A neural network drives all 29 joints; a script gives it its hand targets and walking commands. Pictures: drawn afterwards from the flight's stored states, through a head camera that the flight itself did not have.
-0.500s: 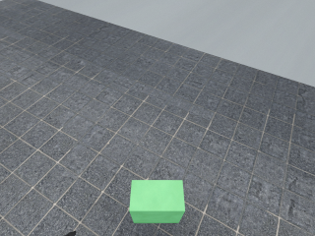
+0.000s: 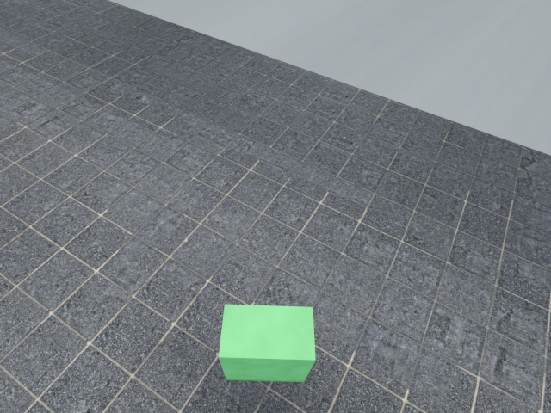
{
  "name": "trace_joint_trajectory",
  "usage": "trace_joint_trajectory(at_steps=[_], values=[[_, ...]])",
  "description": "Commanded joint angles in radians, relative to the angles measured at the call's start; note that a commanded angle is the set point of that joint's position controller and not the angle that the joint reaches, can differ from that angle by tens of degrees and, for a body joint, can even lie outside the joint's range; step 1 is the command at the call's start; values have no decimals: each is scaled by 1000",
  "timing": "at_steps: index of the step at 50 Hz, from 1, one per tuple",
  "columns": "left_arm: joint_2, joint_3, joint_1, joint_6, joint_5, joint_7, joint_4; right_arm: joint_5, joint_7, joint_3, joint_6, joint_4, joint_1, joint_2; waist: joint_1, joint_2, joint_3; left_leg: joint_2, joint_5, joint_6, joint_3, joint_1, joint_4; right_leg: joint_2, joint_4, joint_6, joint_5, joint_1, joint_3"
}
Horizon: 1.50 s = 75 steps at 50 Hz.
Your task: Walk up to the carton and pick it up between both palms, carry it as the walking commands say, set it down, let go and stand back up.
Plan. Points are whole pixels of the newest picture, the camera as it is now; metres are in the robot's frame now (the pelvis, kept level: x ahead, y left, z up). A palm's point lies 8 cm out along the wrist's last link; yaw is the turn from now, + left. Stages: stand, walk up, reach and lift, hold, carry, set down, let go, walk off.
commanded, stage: walk up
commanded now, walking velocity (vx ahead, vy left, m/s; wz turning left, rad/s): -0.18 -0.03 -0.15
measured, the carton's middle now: (266, 345) +0.40 +0.00 -0.62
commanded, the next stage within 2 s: stand in 1.70 s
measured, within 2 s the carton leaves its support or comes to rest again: neither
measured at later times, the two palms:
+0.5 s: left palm out of the picture +0.02 +0.19 -0.14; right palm out of the picture -0.02 -0.26 -0.12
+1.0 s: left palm out of the picture -0.10 +0.27 -0.13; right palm out of the picture +0.05 -0.21 -0.13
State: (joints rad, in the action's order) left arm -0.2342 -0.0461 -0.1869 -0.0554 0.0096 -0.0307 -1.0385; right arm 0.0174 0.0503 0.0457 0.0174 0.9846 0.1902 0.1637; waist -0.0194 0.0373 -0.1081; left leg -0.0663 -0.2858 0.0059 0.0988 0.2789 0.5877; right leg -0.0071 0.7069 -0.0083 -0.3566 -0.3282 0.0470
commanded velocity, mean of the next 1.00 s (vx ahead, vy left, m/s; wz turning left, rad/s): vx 0.08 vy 0.05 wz -0.01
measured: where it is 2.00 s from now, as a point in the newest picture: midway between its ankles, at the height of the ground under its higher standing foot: outside the picture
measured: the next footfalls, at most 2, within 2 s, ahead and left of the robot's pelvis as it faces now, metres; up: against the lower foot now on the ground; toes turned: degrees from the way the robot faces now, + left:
left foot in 0.38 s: -0.04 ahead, +0.07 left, +0.00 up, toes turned +4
left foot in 0.98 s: +0.05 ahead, +0.16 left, +0.00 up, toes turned +10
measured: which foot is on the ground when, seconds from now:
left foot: down 0.00-0.12, up 0.14-0.36, down 0.38-0.76, up 0.78-0.96, down 0.98-1.00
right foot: down 0.00-1.00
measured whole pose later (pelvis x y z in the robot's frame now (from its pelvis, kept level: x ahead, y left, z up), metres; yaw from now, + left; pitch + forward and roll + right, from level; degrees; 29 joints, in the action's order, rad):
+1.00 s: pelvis +0.01 +0.03 +0.00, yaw +4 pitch +0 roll +0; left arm -0.21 -0.06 -0.45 0.00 0.03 -0.03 -1.13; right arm 0.04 -0.03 0.05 -0.01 1.01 0.29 0.22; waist 0.02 0.01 -0.01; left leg -0.05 -0.26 0.01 0.10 0.27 0.53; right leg -0.14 0.56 -0.05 -0.36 -0.21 0.08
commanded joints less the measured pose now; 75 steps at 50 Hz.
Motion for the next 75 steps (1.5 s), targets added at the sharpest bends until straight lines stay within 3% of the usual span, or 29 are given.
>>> trace_joint_trajectory(at_steps=[1,2,4,5,6,8,10,14,15,18,20,21,32,35,36,37,38,39,46,48,50,54,56,59,61,63,66,68,75], values=[[-59,-3,-80,-7,-2,14,93,6,25,60,11,-91,33,234,6,-304,175,-389,499,-207,-265,-84,-181,-44,239,-6,-185,-77,-121],[-51,7,-80,-2,-9,17,83,14,24,48,13,-99,4,221,-4,-305,188,-330,392,-178,-211,3,-148,-48,174,-5,-143,-27,-86],[-42,9,-134,18,-10,20,70,5,9,51,25,-104,-112,219,97,-267,173,-192,272,-56,-76,59,-14,-49,-197,28,107,122,-73],[-124,-14,-138,32,-2,19,44,-7,-2,42,38,-99,-67,165,93,-50,171,-67,90,-14,16,133,141,-128,-367,39,332,218,-158],[-174,-21,-189,47,19,18,32,-2,-14,9,44,-101,3,73,85,217,225,8,-243,20,-14,193,258,-344,-469,77,400,224,-441],[-117,7,-12,46,21,4,80,2,-26,20,54,-47,118,103,-13,184,158,-16,-220,4,-131,82,271,-277,-506,100,136,47,-328],[-122,8,35,44,28,1,99,-12,-30,20,54,-49,48,132,23,256,63,1,-161,10,-74,27,314,-249,-544,140,1,-107,-298],[-99,5,13,52,11,-6,81,-13,-34,17,33,-32,107,140,3,205,81,9,-177,11,-82,35,184,-224,-485,150,227,41,-238],[-88,6,-22,56,6,-12,43,-10,-29,14,22,-21,97,114,4,106,94,14,-158,10,-75,1,67,-226,-440,151,296,74,-219],[-61,4,-70,55,-25,-10,18,-8,-21,0,-11,20,189,95,-12,58,146,-30,112,-16,-87,-158,-272,-171,-323,74,323,162,-145],[-28,17,-63,59,-20,-2,41,-3,-19,8,-17,23,205,152,27,-128,102,-150,288,-50,-228,-166,-291,-90,-269,43,149,77,-74],[14,23,-61,52,-22,1,22,-7,-18,6,-18,25,96,141,44,-233,58,-127,257,-61,-172,-116,-304,-60,-325,25,182,90,-22],[-4,19,-67,47,6,3,-56,-16,-20,-17,-27,68,110,94,36,-54,-36,-74,-30,-51,-157,-53,-369,-82,-364,10,235,174,-45],[-15,-23,-137,55,0,-7,-37,6,-22,13,-29,81,170,129,29,-124,11,-80,-28,-72,-160,-31,-334,-94,-292,20,159,165,-17],[-132,-50,-243,44,15,-14,-84,24,-49,26,0,58,122,172,64,-163,66,-27,-343,-72,-129,127,-232,-183,-278,59,-175,291,-146],[-163,-51,-316,39,16,-20,-101,30,-65,16,8,29,113,139,90,-88,26,-11,-363,-52,-112,299,-112,-290,-352,99,-337,338,-286],[-184,-54,-348,47,24,-27,-112,28,-69,13,4,6,55,103,104,125,1,31,-241,-28,-49,323,105,-418,-523,148,-481,274,-468],[-194,-58,-342,55,32,-32,-106,32,-76,11,4,-1,55,88,108,199,-15,17,-209,-8,-68,358,306,-506,-621,182,-462,244,-560],[-123,-43,-108,79,18,-1,-6,14,-96,-16,-17,34,261,28,-66,249,-23,9,-19,-9,4,-85,-93,-289,-524,69,-221,-83,-132],[-61,-17,-143,76,28,5,-1,15,-81,7,-21,80,331,73,-82,-1,34,46,8,-3,42,-281,-147,-178,-283,43,-248,-189,-31],[-6,3,-88,72,23,15,49,33,-55,51,-29,57,423,219,-116,-395,11,-321,-477,-126,-436,-241,-506,-29,219,-19,-273,-345,78],[-37,-10,-60,75,23,35,44,23,-36,44,-38,19,243,162,-22,-215,-29,-272,-307,-147,-284,-107,-473,-101,310,-3,-92,-259,-12],[-4,5,-68,89,20,39,36,20,-35,23,-52,42,269,136,-4,-140,-57,-239,-63,-153,-228,-109,-434,-96,207,-11,-65,-195,1],[53,21,-173,88,11,11,3,16,-13,6,-50,27,187,118,54,-138,-27,-180,683,-136,-59,-129,-253,-62,-47,-14,-15,-27,30],[57,27,-218,93,-3,-1,-45,-10,-6,5,-46,40,195,102,72,-105,5,-165,800,-92,-4,-138,-149,-43,-271,-14,262,85,67],[-20,-1,-183,89,1,-13,-32,-20,-13,-10,-55,32,271,25,47,58,101,-82,485,-30,-14,-26,-93,-164,-252,34,811,284,-43],[-44,7,-74,76,8,-10,-12,-17,2,-8,-23,59,301,24,33,121,149,-27,55,-12,-2,-63,-157,-236,-221,93,828,299,-82],[-6,13,-12,60,3,-13,-4,-15,2,-13,-22,35,234,28,27,57,95,-74,222,-24,-18,-79,-186,-147,-229,62,625,247,-29],[-11,15,-33,63,-8,-20,-33,-24,13,-8,-23,87,256,23,17,-49,145,-94,417,-25,-14,-198,-203,-129,-276,56,683,266,-46]])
